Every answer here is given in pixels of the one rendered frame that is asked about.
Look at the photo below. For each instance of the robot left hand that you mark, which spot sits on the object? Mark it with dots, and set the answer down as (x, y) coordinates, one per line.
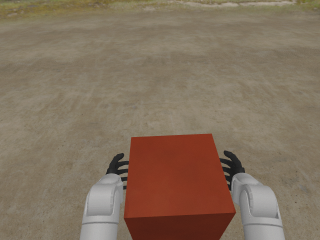
(114, 165)

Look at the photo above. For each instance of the carton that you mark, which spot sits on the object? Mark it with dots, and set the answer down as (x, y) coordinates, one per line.
(176, 189)

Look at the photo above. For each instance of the robot right hand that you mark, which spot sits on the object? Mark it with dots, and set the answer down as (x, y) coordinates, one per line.
(235, 166)

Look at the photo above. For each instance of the robot left forearm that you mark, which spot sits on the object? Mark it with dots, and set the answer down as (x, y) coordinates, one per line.
(102, 209)

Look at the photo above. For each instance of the robot right forearm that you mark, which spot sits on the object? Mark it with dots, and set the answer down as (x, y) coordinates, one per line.
(260, 214)

